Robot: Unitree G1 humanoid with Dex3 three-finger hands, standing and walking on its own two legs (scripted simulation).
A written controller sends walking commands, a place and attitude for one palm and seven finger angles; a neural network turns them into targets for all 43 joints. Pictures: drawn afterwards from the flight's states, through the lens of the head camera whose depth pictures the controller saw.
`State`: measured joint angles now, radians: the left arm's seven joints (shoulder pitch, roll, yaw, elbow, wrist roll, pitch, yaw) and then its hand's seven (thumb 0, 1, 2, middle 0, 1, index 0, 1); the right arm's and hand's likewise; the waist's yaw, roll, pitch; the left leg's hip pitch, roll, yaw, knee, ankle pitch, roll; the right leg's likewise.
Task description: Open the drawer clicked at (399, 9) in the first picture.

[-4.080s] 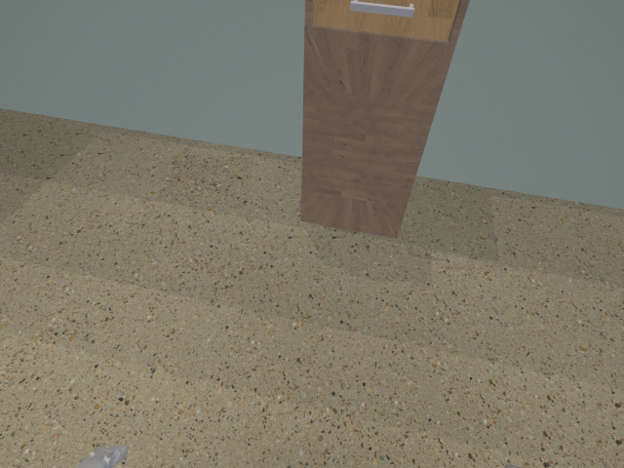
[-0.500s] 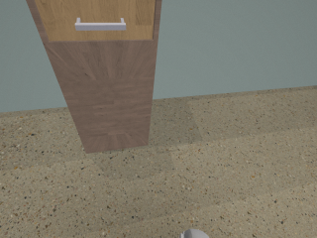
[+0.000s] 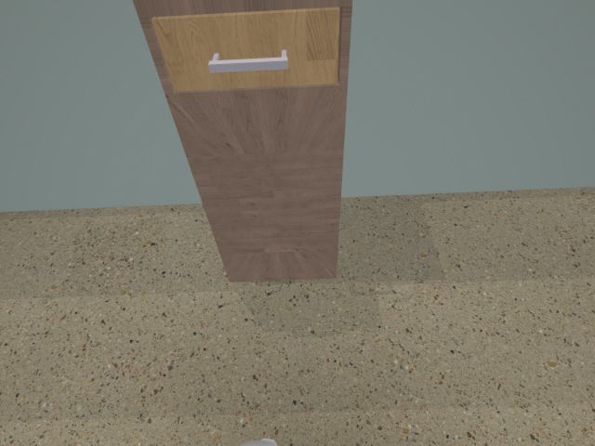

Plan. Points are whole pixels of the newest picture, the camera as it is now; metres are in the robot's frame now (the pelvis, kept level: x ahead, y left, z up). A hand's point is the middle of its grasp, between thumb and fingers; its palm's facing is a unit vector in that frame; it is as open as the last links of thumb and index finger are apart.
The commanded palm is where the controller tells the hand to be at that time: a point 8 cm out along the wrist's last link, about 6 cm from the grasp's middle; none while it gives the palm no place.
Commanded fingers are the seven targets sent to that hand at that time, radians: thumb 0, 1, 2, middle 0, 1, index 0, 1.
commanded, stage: take the last steps up to it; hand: left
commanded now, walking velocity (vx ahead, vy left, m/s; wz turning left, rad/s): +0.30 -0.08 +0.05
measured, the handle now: (249, 60) +0.82 +0.14 +0.14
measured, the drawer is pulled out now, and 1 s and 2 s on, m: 0.00 0.00 0.00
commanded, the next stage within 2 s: come to a stop and stand still in 1.12 s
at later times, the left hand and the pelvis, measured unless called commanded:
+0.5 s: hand out of the picture -0.05 +0.18 -0.18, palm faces +0.11 -0.99 -0.09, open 7.4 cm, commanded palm none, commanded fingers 0.00 0.90 0.90 -0.20 -0.30 -0.20 -0.30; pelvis +0.05 +0.03 +0.00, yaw +2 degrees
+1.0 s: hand (247, 358) +0.30 +0.12 -0.17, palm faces +0.02 -0.98 -0.21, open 7.3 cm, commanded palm none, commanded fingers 0.00 0.90 0.90 -0.20 -0.30 -0.20 -0.30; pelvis +0.21 -0.06 -0.01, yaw +1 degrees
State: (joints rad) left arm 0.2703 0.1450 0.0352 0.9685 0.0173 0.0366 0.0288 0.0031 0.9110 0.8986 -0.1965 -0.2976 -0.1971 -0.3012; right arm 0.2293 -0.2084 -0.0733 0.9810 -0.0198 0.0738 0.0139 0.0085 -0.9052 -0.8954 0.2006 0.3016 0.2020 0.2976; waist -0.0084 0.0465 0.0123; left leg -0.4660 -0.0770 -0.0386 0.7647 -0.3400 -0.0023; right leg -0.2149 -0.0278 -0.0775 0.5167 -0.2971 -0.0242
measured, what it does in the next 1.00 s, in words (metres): walks ahead: left foot, then right foot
